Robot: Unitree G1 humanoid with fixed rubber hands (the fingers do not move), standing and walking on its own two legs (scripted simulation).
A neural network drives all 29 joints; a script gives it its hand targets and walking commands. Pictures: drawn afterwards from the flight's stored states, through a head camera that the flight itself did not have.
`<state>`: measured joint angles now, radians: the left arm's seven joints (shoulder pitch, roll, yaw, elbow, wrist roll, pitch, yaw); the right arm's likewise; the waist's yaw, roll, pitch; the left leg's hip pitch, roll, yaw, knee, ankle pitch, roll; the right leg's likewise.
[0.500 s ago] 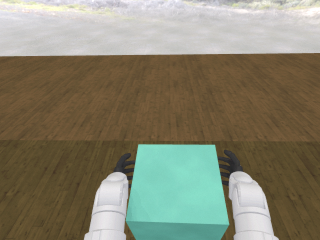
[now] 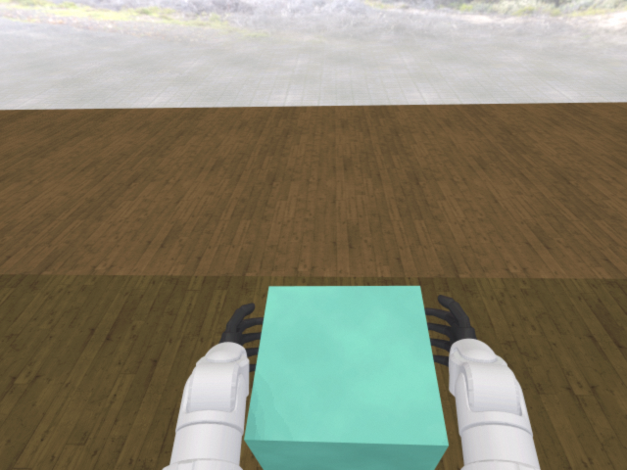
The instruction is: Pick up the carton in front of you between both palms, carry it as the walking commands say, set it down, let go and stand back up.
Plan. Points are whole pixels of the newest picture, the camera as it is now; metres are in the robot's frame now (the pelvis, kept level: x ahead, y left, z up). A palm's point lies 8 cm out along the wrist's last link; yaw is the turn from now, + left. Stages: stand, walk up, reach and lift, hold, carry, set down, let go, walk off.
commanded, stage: hold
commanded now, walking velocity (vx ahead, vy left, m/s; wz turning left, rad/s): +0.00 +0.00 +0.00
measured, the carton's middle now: (345, 394) +0.28 -0.01 -0.04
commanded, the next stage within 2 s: carry in 0.18 s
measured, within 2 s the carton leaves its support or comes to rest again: neither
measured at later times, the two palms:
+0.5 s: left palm (268, 317) +0.33 +0.10 +0.07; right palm (492, 329) +0.31 -0.20 +0.07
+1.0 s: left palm (303, 213) +0.57 +0.06 +0.07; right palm (468, 214) +0.56 -0.24 +0.08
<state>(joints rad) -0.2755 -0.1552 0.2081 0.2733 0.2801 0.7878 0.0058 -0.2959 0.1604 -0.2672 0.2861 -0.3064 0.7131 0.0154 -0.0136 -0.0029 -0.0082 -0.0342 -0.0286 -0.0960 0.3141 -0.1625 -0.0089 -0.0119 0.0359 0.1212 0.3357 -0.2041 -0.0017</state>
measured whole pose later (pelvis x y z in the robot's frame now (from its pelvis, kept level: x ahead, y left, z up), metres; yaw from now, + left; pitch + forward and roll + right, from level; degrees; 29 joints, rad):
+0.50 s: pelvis +0.05 -0.02 -0.01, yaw -3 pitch +3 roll +0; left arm -0.18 -0.14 0.08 -0.06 0.14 1.04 0.07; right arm -0.16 0.13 -0.14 -0.10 -0.18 0.98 -0.08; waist -0.01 0.03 -0.19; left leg -0.29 0.04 0.01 0.62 -0.41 -0.01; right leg -0.22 0.02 -0.01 0.50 -0.33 -0.02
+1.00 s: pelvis +0.29 -0.06 -0.01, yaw -3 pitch +6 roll +1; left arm -0.22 -0.14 0.10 -0.25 0.12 1.26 0.10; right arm -0.22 0.14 -0.16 -0.27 -0.12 1.20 -0.12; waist -0.01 0.00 -0.14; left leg -0.37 0.07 0.10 0.90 -0.49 0.00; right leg -0.28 -0.02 -0.21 0.47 -0.31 -0.07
